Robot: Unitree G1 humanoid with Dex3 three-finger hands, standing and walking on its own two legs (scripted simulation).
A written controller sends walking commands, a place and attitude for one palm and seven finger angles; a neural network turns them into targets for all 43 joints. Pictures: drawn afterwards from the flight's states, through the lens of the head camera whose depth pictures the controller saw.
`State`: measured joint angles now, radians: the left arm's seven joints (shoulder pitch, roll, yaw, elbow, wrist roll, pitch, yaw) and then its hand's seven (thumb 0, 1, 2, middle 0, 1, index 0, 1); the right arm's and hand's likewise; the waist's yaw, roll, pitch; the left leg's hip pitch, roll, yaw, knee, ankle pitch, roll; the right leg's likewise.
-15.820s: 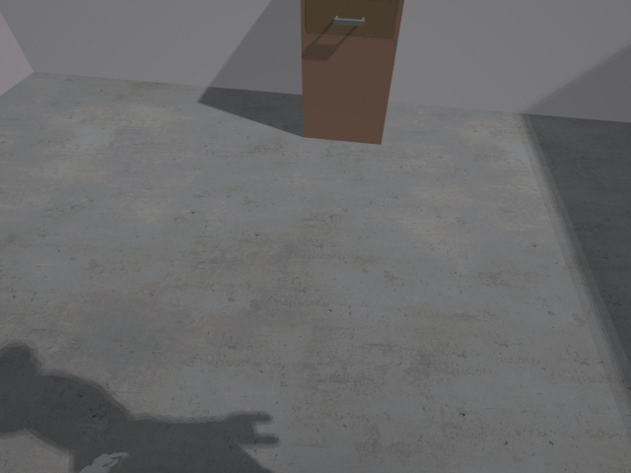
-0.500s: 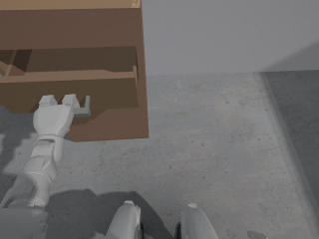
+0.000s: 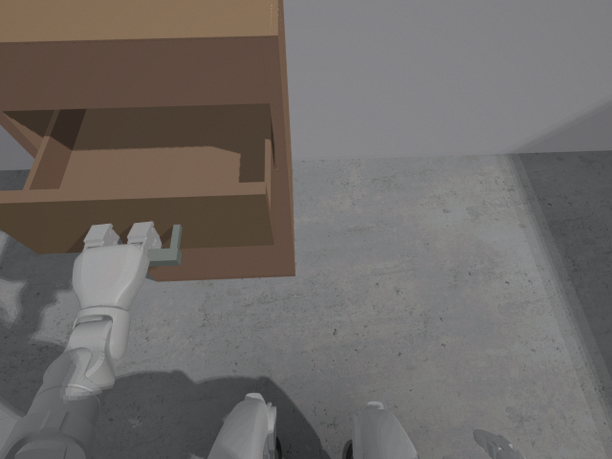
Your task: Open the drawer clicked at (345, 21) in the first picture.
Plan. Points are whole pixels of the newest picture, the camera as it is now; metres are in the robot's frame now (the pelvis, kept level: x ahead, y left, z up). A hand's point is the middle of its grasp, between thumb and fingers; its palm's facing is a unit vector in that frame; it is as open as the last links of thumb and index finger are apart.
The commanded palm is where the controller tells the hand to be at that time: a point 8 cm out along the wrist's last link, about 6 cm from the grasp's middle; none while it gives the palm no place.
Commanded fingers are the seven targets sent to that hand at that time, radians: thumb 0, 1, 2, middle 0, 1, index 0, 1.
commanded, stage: pull the drawer open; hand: left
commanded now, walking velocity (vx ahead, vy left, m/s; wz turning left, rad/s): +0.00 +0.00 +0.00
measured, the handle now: (135, 246) +0.39 +0.27 -0.03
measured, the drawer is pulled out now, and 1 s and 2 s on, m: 0.16 0.28 0.30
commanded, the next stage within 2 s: open the thumb to release the handle in 1.56 s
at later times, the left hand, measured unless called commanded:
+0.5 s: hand (122, 330) +0.28 +0.27 -0.06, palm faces -0.03 -0.04 -1.00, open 5.2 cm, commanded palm +0.25 +0.26 -0.01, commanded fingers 0.00 0.90 0.90 -0.40 -1.35 -0.40 -1.35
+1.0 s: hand (114, 374) +0.23 +0.26 -0.06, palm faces -0.05 -0.03 -1.00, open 5.2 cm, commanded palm +0.20 +0.26 -0.01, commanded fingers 0.00 0.90 0.90 -0.40 -1.35 -0.40 -1.35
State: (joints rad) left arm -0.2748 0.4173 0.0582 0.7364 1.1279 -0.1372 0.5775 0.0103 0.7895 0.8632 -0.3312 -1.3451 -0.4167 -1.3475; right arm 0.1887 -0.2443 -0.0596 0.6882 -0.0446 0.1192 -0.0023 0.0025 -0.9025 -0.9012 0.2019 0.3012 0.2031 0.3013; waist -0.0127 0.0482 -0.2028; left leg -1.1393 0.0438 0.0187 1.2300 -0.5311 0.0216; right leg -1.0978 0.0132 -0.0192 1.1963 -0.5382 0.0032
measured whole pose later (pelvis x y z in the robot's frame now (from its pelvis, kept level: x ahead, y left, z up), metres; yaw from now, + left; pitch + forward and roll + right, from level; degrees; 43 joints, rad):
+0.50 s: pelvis +0.01 +0.00 +0.00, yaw +0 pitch +23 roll -2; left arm 0.05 0.37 0.04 0.44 1.12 -0.09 0.61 0.01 0.79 0.86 -0.33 -1.34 -0.42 -1.35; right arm 0.15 -0.23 -0.05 0.64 -0.05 0.11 0.00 0.00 -0.90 -0.90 0.20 0.30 0.20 0.30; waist 0.01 0.04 -0.21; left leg -1.09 0.04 0.02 1.23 -0.55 0.02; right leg -1.05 0.02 -0.02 1.20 -0.56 0.00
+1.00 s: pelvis +0.00 -0.01 -0.01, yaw +1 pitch +23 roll -1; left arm 0.26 0.36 0.04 0.27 1.11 -0.09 0.61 0.02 0.79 0.85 -0.33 -1.33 -0.42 -1.35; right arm 0.10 -0.22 -0.04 0.61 -0.06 0.09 -0.01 0.01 -0.90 -0.90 0.20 0.30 0.20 0.30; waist 0.02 0.04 -0.20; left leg -1.10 0.04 0.01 1.27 -0.56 0.00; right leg -1.07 0.02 -0.03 1.25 -0.58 -0.01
